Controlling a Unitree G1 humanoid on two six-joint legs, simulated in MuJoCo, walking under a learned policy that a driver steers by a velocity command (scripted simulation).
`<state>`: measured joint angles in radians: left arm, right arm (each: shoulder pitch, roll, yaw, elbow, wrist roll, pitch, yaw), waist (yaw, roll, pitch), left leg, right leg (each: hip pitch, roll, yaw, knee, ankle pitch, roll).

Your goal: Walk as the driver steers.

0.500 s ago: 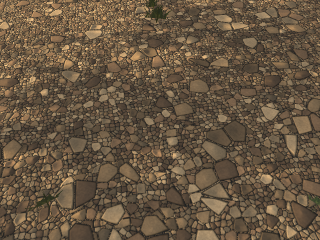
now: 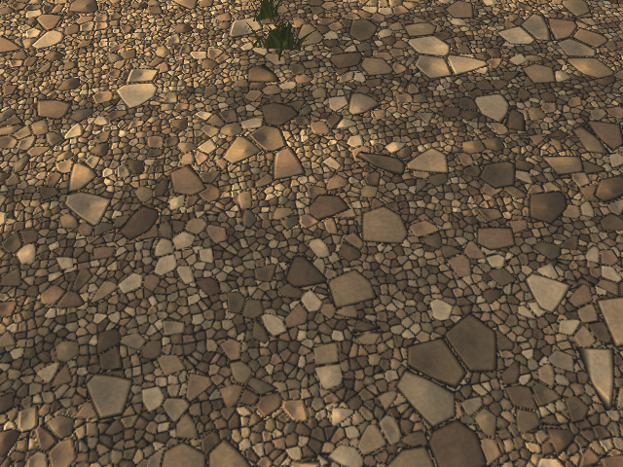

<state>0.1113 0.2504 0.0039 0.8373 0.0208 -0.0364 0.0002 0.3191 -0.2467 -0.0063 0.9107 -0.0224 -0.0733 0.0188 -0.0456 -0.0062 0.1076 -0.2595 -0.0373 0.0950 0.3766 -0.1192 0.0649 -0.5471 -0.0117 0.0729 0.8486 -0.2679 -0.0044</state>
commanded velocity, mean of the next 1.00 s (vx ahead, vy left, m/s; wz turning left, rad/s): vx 0.38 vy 0.00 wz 0.00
